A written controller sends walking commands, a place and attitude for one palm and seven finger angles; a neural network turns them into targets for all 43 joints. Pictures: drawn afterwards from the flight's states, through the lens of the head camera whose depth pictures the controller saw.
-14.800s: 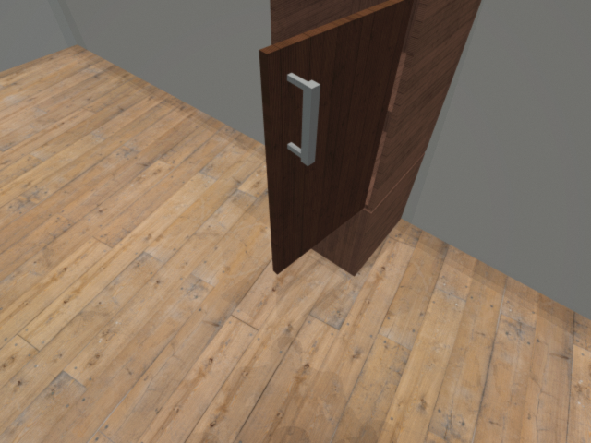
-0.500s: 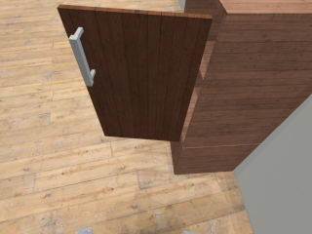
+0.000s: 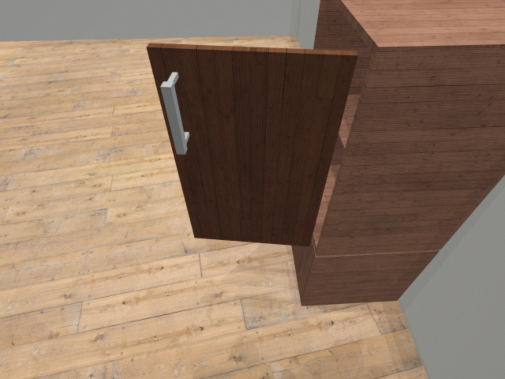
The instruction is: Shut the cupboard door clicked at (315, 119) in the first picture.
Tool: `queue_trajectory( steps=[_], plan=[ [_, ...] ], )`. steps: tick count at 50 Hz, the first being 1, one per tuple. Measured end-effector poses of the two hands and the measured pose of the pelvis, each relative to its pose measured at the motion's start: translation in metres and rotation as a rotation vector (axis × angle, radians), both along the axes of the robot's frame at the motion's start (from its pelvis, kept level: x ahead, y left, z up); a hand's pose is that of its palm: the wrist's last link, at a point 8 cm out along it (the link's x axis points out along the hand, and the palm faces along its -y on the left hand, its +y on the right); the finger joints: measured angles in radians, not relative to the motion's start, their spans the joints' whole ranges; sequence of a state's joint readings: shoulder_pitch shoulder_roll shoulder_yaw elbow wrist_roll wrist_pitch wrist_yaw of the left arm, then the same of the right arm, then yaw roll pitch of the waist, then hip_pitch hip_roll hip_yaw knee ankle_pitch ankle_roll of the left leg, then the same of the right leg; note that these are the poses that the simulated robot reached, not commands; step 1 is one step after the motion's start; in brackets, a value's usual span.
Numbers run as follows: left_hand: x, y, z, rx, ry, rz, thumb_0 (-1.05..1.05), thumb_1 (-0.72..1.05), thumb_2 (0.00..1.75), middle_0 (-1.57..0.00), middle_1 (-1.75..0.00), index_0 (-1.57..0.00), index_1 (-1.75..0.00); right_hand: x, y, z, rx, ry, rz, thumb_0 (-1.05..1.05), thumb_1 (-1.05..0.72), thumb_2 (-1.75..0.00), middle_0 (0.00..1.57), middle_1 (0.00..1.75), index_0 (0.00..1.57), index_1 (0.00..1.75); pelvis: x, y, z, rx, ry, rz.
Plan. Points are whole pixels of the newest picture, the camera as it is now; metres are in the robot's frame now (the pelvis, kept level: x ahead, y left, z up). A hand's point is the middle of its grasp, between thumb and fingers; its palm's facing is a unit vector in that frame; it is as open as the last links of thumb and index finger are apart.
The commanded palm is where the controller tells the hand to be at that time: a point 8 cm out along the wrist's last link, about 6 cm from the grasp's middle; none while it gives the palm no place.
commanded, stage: look again from close up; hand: left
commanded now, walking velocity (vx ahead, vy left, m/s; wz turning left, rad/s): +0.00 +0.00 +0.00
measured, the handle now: (177, 115) +0.54 +0.20 +0.14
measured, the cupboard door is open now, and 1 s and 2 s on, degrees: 82 82 82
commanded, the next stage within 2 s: shuffle to correct the standing spot in 0.64 s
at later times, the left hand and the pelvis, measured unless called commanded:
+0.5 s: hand out of the picture +0.01 +0.16 -0.16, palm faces +0.00 -0.98 -0.21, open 7.4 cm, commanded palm none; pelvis -0.01 -0.02 +0.01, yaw +0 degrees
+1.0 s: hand out of the picture +0.01 +0.14 -0.17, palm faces +0.05 -0.98 -0.17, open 7.4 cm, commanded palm none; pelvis +0.03 -0.02 +0.01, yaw -1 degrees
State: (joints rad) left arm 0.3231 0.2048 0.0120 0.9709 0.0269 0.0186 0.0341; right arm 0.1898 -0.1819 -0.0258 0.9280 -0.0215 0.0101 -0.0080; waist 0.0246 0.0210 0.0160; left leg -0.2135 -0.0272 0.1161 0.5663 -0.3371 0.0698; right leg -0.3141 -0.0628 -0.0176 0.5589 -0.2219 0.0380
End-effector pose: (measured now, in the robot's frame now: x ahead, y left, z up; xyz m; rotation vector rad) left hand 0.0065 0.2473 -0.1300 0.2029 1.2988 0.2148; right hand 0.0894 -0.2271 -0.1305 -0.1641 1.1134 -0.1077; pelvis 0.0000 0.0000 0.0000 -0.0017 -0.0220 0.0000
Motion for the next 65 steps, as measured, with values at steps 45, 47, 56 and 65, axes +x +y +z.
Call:
queue_trajectory(
  steps=[45, 47, 56, 65],
  plan=[
    [-0.009, -0.052, -0.007, -0.091, 0.087, -0.001, 0.0, 0.91, 0.9, -0.2, -0.3, -0.2, -0.3, -0.097, -0.01, -0.008, 0.028, 0.302, -0.093, 0.0, -0.9, -0.9, 0.2, 0.29, 0.2, 0.3, 0.01, -0.021, 0.009, 0.007, 0.004, -0.01],
    [-0.008, -0.053, -0.007, -0.095, 0.095, 0.008, 0.0, 0.91, 0.9, -0.2, -0.3, -0.2, -0.3, -0.094, -0.012, -0.009, 0.027, 0.309, -0.095, 0.0, -0.9, -0.9, 0.2, 0.29, 0.2, 0.3, 0.017, -0.021, 0.008, 0.004, 0.008, -0.01],
    [0.001, -0.047, -0.018, -0.124, 0.139, 0.077, 0.0, 0.91, 0.9, -0.2, -0.3, -0.2, -0.3, -0.062, -0.01, -0.009, -0.021, 0.328, -0.087, 0.0, -0.91, -0.9, 0.2, 0.29, 0.2, 0.3, 0.054, -0.01, -0.001, -0.024, 0.029, 0.003],
    [0.074, -0.025, -0.02, -0.111, 0.138, 0.019, 0.0, 0.91, 0.9, -0.2, -0.3, -0.2, -0.3, -0.047, 0.021, -0.002, -0.028, 0.348, -0.114, 0.0, -0.91, -0.9, 0.2, 0.29, 0.2, 0.3, 0.094, 0.005, 0.003, -0.024, 0.016, 0.003]
  ],
)
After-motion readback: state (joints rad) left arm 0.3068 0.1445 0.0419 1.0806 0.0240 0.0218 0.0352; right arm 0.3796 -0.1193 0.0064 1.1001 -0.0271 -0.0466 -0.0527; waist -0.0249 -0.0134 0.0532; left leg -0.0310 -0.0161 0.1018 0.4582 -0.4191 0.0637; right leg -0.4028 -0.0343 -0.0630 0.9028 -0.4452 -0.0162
